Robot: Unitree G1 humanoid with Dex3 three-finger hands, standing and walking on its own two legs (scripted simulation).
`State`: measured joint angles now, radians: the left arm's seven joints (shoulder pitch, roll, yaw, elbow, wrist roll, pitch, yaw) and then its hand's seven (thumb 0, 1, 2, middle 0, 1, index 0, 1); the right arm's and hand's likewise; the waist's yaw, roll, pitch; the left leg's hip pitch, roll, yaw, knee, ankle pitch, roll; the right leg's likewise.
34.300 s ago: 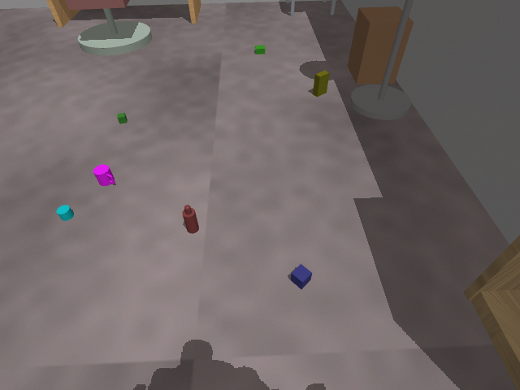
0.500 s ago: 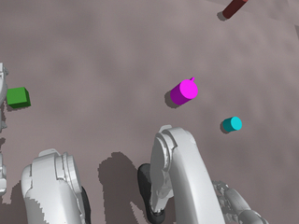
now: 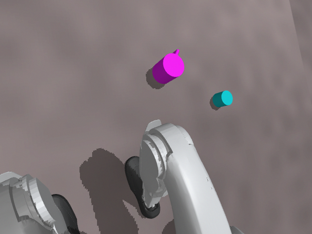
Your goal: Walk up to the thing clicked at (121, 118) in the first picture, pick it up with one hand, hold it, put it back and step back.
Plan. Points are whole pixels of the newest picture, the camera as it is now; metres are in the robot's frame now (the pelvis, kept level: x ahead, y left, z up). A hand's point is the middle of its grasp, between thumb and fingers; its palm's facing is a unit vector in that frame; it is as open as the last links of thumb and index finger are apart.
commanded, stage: rest palm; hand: left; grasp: from above
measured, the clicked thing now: out of the picture +0.48 +0.33 -0.28
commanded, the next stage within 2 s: close in 0.74 s
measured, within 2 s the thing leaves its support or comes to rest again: neither
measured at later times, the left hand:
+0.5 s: hand out of the picture +0.47 +0.33 -0.23, palm faces -0.43 -0.16 -0.89, open 14.3 cm
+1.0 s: hand out of the picture +0.47 +0.33 -0.24, palm faces -0.43 -0.16 -0.89, open 14.0 cm
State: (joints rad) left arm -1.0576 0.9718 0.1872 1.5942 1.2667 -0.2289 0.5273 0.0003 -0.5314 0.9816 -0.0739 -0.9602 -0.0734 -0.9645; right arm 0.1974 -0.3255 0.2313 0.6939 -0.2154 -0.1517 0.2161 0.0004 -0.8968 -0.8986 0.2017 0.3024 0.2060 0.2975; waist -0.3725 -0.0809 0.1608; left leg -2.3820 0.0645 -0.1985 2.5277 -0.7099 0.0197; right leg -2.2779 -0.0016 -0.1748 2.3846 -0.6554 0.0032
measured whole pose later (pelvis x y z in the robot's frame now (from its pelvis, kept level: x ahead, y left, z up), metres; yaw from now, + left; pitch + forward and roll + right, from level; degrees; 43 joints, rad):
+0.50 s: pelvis +0.00 +0.00 +0.00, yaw -1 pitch +29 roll -13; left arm -1.11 1.03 0.14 1.69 1.30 -0.23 0.54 0.00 -0.54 1.01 -0.08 -0.94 -0.07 -0.95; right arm 0.13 -0.33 0.27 0.67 -0.23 -0.21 0.24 0.00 -0.89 -0.90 0.20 0.30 0.20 0.30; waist -0.38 -0.13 0.16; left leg -2.37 0.06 -0.22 2.54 -0.72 0.03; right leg -2.25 0.00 -0.19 2.38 -0.66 0.02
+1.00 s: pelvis +0.00 +0.00 +0.00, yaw -2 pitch +29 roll -14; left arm -1.12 1.09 0.16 1.71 1.26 -0.19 0.53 0.00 -0.48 0.96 -0.10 -0.97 -0.11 -0.97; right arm 0.15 -0.35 0.32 0.64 -0.24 -0.22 0.25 0.00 -0.90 -0.90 0.20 0.30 0.20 0.30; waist -0.41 -0.14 0.21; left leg -2.37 0.07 -0.24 2.55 -0.72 0.03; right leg -2.25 0.02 -0.21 2.37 -0.64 0.02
